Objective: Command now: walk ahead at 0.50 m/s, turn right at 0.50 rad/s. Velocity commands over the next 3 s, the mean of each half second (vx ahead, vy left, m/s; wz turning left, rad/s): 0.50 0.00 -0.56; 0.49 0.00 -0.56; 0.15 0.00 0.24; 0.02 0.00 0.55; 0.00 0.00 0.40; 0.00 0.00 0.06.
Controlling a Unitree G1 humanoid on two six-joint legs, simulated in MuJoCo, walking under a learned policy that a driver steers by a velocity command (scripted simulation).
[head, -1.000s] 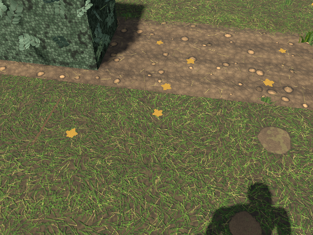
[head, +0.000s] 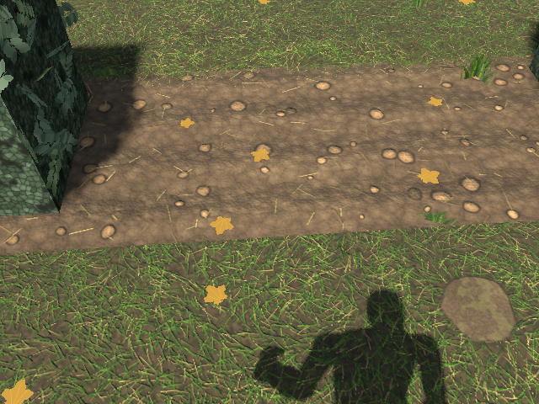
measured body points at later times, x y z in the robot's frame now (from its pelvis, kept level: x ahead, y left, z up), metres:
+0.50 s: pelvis +0.32 -0.02 -0.05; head +0.32 -0.03 +0.40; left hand +0.27 +0.21 -0.19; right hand +0.48 -0.26 -0.14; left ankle +0.54 +0.08 -0.75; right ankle +0.17 -0.11 -0.72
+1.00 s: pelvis +0.60 -0.06 -0.16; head +0.61 -0.08 +0.29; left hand +0.94 -0.07 -0.19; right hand +0.40 -0.24 -0.30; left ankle +0.53 +0.08 -0.88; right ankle +0.68 -0.24 -0.86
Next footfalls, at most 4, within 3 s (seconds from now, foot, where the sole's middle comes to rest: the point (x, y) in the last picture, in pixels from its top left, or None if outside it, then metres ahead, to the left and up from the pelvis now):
0.04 right None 0.21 -0.11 -0.76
0.58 left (244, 403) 0.57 0.07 -0.92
1.04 right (356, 344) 0.71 -0.26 -0.92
1.54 left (277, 308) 0.85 -0.04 -0.92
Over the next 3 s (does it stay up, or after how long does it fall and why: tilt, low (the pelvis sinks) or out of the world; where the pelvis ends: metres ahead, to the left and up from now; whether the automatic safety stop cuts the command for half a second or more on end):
stays up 0.79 -0.10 -0.15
